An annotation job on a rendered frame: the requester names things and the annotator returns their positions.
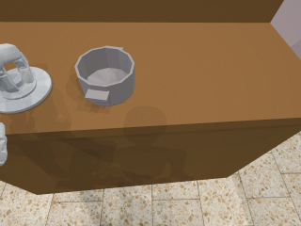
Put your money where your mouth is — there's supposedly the table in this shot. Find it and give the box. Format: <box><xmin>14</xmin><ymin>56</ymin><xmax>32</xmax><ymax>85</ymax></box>
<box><xmin>0</xmin><ymin>0</ymin><xmax>301</xmax><ymax>195</ymax></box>

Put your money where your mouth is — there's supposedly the lid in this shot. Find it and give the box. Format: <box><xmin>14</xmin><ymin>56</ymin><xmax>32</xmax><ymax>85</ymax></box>
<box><xmin>0</xmin><ymin>66</ymin><xmax>52</xmax><ymax>114</ymax></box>

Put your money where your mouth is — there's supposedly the pot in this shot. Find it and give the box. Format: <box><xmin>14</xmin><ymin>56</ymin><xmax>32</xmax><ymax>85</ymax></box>
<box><xmin>74</xmin><ymin>45</ymin><xmax>135</xmax><ymax>106</ymax></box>

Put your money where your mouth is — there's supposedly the knob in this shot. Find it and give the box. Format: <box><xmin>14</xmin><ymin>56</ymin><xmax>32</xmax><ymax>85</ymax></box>
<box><xmin>10</xmin><ymin>73</ymin><xmax>24</xmax><ymax>88</ymax></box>

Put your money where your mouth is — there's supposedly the left robot hand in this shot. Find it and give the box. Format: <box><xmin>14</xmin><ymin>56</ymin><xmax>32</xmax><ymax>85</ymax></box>
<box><xmin>0</xmin><ymin>43</ymin><xmax>33</xmax><ymax>93</ymax></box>

